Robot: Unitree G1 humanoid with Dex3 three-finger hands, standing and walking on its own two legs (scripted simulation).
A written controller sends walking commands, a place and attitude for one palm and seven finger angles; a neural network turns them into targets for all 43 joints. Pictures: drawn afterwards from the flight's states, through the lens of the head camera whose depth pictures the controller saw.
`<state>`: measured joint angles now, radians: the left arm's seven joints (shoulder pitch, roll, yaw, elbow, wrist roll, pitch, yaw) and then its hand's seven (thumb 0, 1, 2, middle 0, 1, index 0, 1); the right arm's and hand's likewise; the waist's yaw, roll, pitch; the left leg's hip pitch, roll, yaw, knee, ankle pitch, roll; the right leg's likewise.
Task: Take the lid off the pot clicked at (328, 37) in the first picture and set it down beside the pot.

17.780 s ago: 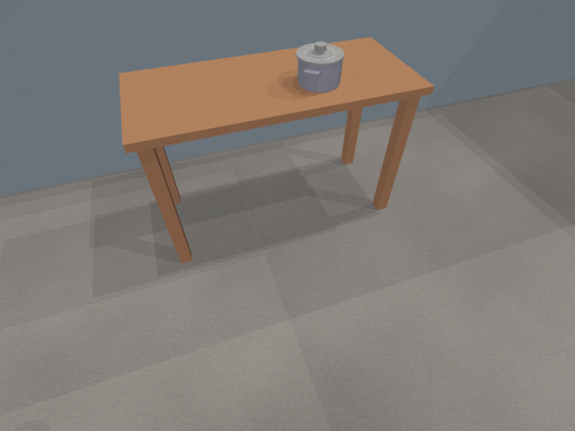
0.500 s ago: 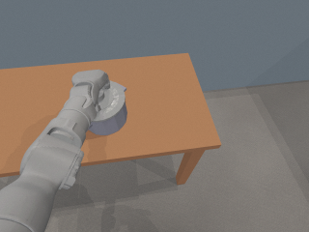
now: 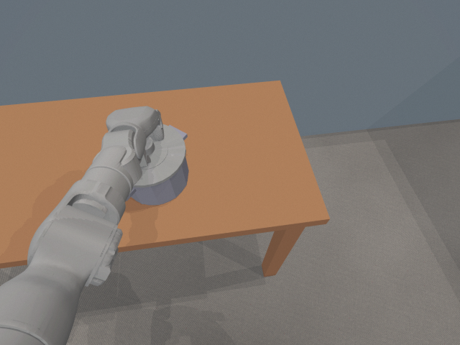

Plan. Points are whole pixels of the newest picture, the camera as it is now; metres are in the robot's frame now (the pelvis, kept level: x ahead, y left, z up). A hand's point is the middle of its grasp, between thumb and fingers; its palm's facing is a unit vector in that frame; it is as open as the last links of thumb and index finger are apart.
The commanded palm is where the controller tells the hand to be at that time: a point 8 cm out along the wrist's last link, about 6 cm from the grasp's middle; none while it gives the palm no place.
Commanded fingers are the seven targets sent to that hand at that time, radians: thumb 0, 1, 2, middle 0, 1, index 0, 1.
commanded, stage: close the fingers and squeeze the knob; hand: left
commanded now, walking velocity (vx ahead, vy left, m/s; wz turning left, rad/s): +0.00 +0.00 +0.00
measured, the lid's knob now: (144, 145) +0.50 +0.13 +0.01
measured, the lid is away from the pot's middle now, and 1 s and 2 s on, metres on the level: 0.00 0.00 0.00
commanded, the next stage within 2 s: lift the lid straight up in 1.18 s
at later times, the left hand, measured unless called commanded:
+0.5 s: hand (139, 151) +0.47 +0.13 +0.03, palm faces -0.40 -0.06 -0.91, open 7.0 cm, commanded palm +0.49 +0.13 +0.08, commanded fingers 0.00 0.62 0.46 -0.86 -1.04 -0.86 -1.04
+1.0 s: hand (139, 150) +0.47 +0.13 +0.03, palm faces -0.41 -0.04 -0.91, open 6.9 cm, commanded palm +0.49 +0.13 +0.08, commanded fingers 0.00 0.72 0.68 -0.91 -1.06 -0.84 -1.04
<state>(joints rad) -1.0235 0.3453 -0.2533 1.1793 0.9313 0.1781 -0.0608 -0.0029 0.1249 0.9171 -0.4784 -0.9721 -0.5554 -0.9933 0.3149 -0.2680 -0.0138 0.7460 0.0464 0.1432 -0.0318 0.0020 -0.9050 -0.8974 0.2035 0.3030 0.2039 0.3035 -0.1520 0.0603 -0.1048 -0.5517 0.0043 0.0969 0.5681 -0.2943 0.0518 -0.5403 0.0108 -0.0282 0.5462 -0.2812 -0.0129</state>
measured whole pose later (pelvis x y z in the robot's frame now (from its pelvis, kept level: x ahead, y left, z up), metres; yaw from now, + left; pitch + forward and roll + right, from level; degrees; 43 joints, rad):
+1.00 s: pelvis -0.01 +0.00 +0.00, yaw +0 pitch +16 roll -1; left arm -1.08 0.36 -0.26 1.25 0.93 0.18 -0.08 0.02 0.39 0.53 -0.76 -0.99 -0.70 -0.97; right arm 0.34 -0.27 -0.01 0.75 0.05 0.12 -0.05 0.00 -0.90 -0.90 0.20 0.30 0.20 0.30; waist -0.17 0.06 -0.10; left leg -0.59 0.00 0.09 0.59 -0.28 0.06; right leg -0.57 0.01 -0.03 0.57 -0.27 -0.01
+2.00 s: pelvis +0.00 +0.00 +0.01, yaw +0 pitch +12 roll +0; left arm -1.01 0.33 -0.25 1.12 0.91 0.20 -0.12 0.00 0.37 0.55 -0.79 -1.00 -0.70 -0.97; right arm 0.29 -0.27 -0.01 0.75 0.05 0.10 -0.04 0.00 -0.91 -0.90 0.20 0.30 0.20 0.30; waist -0.13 0.07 -0.09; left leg -0.44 -0.01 0.09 0.49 -0.27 0.05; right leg -0.43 0.01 -0.03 0.48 -0.26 -0.01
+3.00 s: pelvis -0.01 +0.01 +0.01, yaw +2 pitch +9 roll +0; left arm -1.16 0.35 -0.29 1.08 0.90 0.24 -0.24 -0.02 0.37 0.56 -0.81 -1.01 -0.70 -0.97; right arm 0.26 -0.27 0.01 0.74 0.06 0.06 -0.05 0.00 -0.91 -0.90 0.20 0.30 0.20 0.30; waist -0.11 0.07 -0.08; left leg -0.38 -0.04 0.08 0.44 -0.23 0.06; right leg -0.37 -0.02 -0.04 0.45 -0.24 0.00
